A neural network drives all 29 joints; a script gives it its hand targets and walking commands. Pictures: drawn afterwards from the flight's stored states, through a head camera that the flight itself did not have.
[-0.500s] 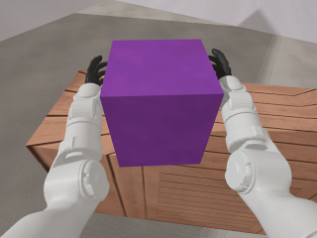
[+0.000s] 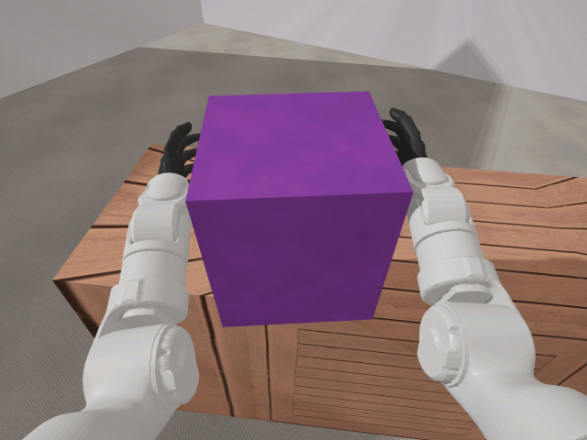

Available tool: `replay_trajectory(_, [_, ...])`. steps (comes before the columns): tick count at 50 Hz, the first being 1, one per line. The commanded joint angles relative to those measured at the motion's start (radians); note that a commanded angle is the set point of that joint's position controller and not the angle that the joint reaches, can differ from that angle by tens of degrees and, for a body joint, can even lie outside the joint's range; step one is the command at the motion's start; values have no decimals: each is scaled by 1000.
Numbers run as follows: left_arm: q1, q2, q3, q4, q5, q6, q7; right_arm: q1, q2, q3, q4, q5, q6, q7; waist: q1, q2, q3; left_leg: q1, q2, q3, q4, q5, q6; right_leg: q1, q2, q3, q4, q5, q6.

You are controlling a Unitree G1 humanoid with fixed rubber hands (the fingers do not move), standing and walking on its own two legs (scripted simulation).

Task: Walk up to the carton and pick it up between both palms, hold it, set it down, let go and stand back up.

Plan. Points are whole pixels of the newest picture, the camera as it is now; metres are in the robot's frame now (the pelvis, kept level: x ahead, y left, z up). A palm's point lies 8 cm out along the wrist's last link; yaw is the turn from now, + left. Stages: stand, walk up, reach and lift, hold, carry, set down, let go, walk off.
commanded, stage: reach and lift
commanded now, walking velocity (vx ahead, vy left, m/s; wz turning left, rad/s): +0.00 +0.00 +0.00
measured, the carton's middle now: (294, 212) +0.40 +0.02 +0.13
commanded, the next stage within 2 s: hold in 1.44 s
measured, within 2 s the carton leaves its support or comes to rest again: neither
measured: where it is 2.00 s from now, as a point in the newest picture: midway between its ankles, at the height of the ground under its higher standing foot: outside the picture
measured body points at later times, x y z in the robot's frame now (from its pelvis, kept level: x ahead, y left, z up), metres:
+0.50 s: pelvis -0.03 +0.01 +0.00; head -0.08 +0.01 +0.45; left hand +0.36 +0.18 +0.20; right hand +0.38 -0.14 +0.22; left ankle +0.02 +0.13 -0.75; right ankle -0.02 -0.12 -0.75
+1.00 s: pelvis -0.04 +0.01 +0.00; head -0.09 +0.01 +0.45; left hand +0.36 +0.17 +0.20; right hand +0.36 -0.15 +0.21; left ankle +0.02 +0.13 -0.75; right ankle -0.02 -0.12 -0.75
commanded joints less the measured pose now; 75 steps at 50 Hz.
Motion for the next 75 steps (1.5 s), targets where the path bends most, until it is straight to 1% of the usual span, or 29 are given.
replay_trajectory(1, [-594, -483, -292, -159, -85, -16, -108, -587, 508, 248, -143, 76, -19, 135, 4, 11, -353, 310, -42, 5, 106, 281, -1, 99, 27, -9, 73, 256, -1])
replay_trajectory(8, [-552, -495, -352, -243, -115, 12, -97, -546, 519, 296, -240, 98, 8, 116, 0, 17, -363, 335, -44, 0, 127, 322, -7, 118, 26, 3, 77, 276, -5])
replay_trajectory(13, [-535, -503, -397, -296, -144, 33, -90, -529, 529, 335, -303, 117, 34, 101, -2, 14, -352, 315, -44, 2, 138, 274, -8, 115, 24, 6, 85, 229, -7])
replay_trajectory(16, [-531, -502, -417, -317, -160, 49, -85, -530, 530, 355, -336, 128, 51, 92, -4, 13, -338, 291, -44, 5, 147, 216, -9, 98, 24, 7, 92, 172, -8])
replay_trajectory(20, [-542, -496, -428, -329, -176, 69, -82, -542, 529, 365, -357, 139, 75, 82, -3, 14, -313, 238, -43, 10, 157, 98, -8, 68, 21, 5, 107, 69, -10])
replay_trajectory(23, [-555, -482, -420, -324, -179, 83, -82, -554, 525, 360, -354, 138, 92, 79, -3, 14, -286, 193, -41, 13, 163, -5, -6, 36, 20, 1, 120, -22, -11])
replay_trajectory(28, [-585, -455, -377, -287, -161, 98, -92, -579, 499, 317, -323, 117, 112, 86, -7, 22, -253, 143, -38, 16, 173, -154, -5, -20, 25, -8, 143, -142, -14])
replay_trajectory(32, [-596, -434, -331, -249, -138, 100, -105, -581, 478, 271, -288, 92, 118, 98, -15, 29, -228, 120, -38, 16, 179, -228, -3, -49, 30, -15, 160, -186, -12])
replay_trajectory(37, [-600, -416, -281, -217, -108, 92, -126, -567, 458, 220, -255, 57, 117, 116, -23, 37, -206, 117, -36, 11, 180, -272, -2, -65, 36, -22, 172, -201, -12])
replay_trajectory(42, [-592, -417, -264, -219, -87, 80, -143, -545, 462, 203, -254, 37, 107, 134, -30, 46, -207, 130, -37, 7, 179, -253, -2, -66, 40, -26, 167, -180, -12])
replay_trajectory(48, [-559, -433, -287, -255, -91, 66, -154, -517, 486, 241, -316, 42, 93, 139, -31, 30, -243, 158, -43, 14, 179, -164, 1, -44, 37, -21, 154, -114, -8])
replay_trajectory(54, [-515, -444, -350, -330, -123, 62, -146, -485, 517, 326, -418, 83, 92, 124, -27, 0, -305, 189, -50, 18, 172, -52, 9, 15, 30, -10, 148, -3, 4])
replay_trajectory(61, [-453, -449, -424, -395, -167, 92, -126, -431, 532, 409, -499, 130, 126, 97, -21, -8, -302, 208, -53, 21, 152, 19, 12, 68, 22, -2, 151, 91, 19])
replay_trajectory(67, [-433, -439, -455, -442, -190, 129, -111, -396, 524, 429, -527, 152, 167, 79, -27, -2, -260, 219, -52, 21, 151, 43, 6, 72, 20, 4, 152, 120, 22])
replay_trajectory(70, [-437, -437, -464, -469, -196, 144, -107, -392, 522, 429, -536, 159, 182, 73, -29, 13, -258, 231, -52, 20, 157, 61, 1, 72, 19, 6, 154, 130, 22])
replay_trajectory(75, [-456, -446, -482, -504, -207, 159, -102, -402, 523, 430, -556, 169, 196, 66, -31, 31, -279, 262, -48, 17, 178, 126, -12, 66, 21, 8, 154, 154, 18])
